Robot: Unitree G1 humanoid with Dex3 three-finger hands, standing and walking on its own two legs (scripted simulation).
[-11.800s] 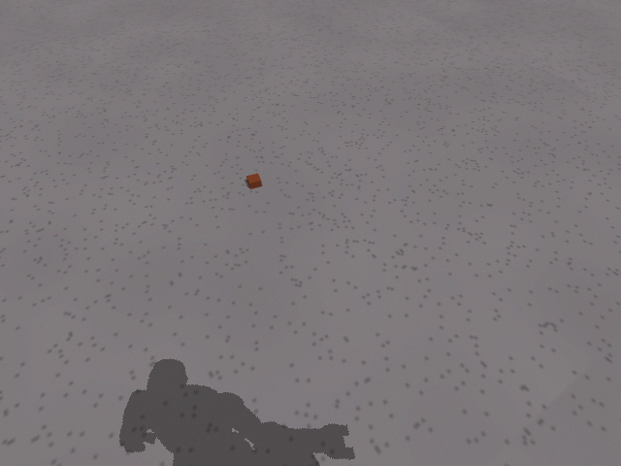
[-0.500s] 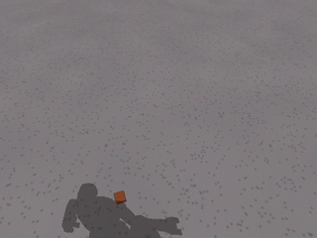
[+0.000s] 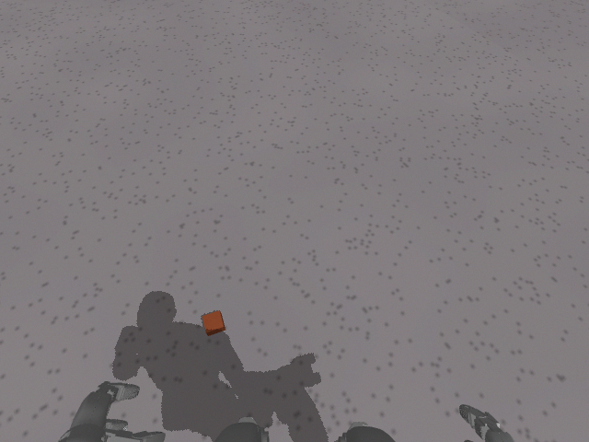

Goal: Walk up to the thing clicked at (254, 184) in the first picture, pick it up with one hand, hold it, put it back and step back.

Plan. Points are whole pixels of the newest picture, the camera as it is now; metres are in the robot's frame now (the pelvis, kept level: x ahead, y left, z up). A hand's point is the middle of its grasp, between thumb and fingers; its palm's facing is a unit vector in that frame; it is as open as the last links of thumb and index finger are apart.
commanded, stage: rise first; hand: left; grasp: from above
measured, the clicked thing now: (213, 323) +0.48 +0.28 -0.72
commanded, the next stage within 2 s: none
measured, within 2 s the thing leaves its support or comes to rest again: neither
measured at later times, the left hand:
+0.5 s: hand (132, 435) +0.15 +0.29 -0.23, palm faces -0.24 -0.79 -0.56, open 13.6 cm
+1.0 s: hand (160, 366) +0.29 +0.33 -0.43, palm faces -0.41 -0.24 -0.88, open 13.9 cm
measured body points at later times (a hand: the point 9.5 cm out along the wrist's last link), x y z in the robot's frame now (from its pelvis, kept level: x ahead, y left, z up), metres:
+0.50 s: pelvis -0.01 -0.01 -0.09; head +0.12 +0.01 +0.34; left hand +0.16 +0.33 -0.20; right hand +0.18 -0.26 -0.18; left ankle +0.01 +0.10 -0.71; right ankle +0.00 -0.12 -0.71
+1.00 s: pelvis -0.08 -0.01 -0.30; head +0.14 +0.01 +0.09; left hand +0.31 +0.34 -0.38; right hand +0.05 -0.28 -0.44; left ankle +0.01 +0.10 -0.71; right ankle +0.00 -0.12 -0.71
